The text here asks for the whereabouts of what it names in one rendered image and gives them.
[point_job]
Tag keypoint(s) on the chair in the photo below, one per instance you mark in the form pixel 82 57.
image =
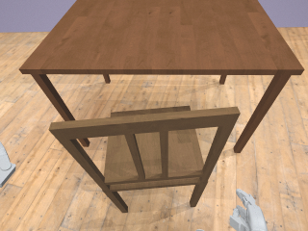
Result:
pixel 149 148

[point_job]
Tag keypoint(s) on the left robot hand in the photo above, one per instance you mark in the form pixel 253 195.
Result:
pixel 6 167

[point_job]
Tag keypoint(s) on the table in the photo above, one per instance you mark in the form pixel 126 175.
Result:
pixel 165 37

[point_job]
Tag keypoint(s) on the right robot hand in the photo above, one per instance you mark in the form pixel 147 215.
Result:
pixel 249 219

